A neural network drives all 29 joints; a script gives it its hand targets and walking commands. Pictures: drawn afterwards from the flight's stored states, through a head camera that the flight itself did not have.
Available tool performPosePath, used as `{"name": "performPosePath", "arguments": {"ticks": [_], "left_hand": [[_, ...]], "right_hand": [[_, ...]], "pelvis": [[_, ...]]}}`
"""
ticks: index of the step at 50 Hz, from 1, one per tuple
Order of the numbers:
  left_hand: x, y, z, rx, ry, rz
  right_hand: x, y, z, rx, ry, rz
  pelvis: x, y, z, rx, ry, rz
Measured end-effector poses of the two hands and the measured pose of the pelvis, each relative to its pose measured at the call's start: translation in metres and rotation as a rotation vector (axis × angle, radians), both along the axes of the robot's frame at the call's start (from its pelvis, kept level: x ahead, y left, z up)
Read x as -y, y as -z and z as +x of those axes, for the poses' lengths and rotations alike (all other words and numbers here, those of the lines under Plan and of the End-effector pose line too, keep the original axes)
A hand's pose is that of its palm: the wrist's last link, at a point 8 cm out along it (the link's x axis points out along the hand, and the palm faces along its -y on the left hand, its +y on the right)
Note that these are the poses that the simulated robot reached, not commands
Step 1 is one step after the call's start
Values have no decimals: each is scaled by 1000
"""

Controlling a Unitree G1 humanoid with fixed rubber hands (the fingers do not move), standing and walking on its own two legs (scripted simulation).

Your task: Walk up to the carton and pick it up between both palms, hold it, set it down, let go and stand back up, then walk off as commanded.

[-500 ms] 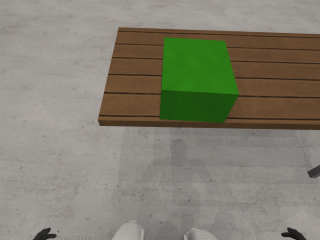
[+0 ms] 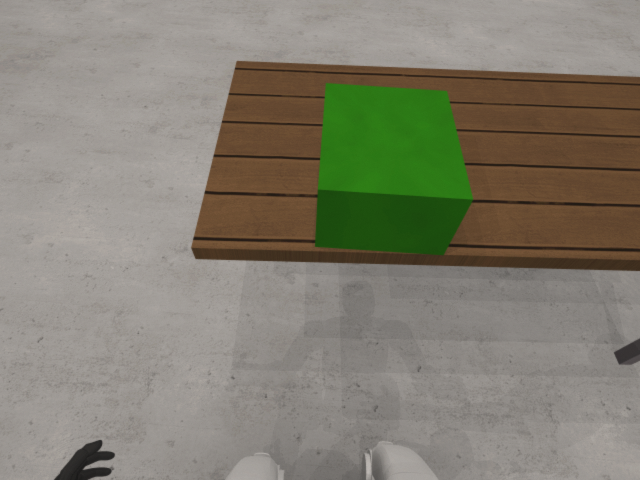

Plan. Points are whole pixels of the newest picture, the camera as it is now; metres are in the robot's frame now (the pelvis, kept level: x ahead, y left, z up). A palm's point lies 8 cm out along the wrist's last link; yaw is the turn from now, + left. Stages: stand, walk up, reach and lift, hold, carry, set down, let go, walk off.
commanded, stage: walk up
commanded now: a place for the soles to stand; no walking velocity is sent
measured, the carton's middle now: (382, 166) +0.63 -0.10 -0.03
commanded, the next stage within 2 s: none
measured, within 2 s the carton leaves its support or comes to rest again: neither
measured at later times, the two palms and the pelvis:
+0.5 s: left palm out of the picture +0.13 +0.22 -0.06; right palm out of the picture +0.20 -0.46 -0.07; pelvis +0.10 -0.13 +0.02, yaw +4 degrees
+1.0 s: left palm (153, 433) +0.19 +0.23 -0.09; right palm (620, 369) +0.28 -0.41 -0.07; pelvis +0.15 -0.10 +0.01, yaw +3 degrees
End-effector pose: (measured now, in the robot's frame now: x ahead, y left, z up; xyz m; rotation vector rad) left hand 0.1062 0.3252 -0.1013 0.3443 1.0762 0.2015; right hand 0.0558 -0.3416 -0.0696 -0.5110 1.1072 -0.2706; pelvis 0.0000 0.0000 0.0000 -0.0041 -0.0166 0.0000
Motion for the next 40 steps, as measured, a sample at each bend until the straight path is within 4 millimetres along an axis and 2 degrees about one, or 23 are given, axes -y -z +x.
{"name": "performPosePath", "arguments": {"ticks": [4, 8, 11, 13, 15, 17, 22, 27, 32, 36, 40], "left_hand": [[19, -1, 14, 18, 4, -9], [48, 0, 26, 25, -2, -14], [69, 3, 32, 51, -31, 3], [82, 10, 25, 44, -48, 9], [93, 9, 14, 4, -73, 7], [99, 0, 8, -26, -99, 13], [105, -31, 14, -43, -120, 49], [105, -46, 36, -50, -119, 79], [101, -42, 60, -58, -102, 87], [95, -27, 78, -65, -83, 70], [94, -15, 96, -64, -52, 47]], "right_hand": [[25, -4, -11, -40, 28, -18], [58, 0, 0, -42, 35, -24], [86, 13, 26, -25, 8, -20], [98, 22, 51, 13, -14, -13], [103, 19, 78, 58, -40, 2], [108, 11, 101, 91, -57, 14], [113, 0, 132, 92, -72, 59], [113, 0, 153, 54, -72, 81], [102, 2, 175, 30, -88, 84], [90, 3, 192, 31, -92, 70], [78, 2, 200, 38, -93, 67]], "pelvis": [[20, 0, 10, -2, 0, 11], [50, 4, 24, 1, -10, 31], [77, 15, 37, 12, -32, 42], [93, 22, 45, 33, -41, 34], [104, 17, 55, 51, -45, 35], [112, 8, 65, 64, -53, 37], [123, -14, 90, 66, -65, 36], [125, -22, 113, 46, -67, 38], [119, -21, 132, 29, -66, 24], [108, -14, 148, 27, -61, 0], [101, -12, 151, 35, -53, -7]]}}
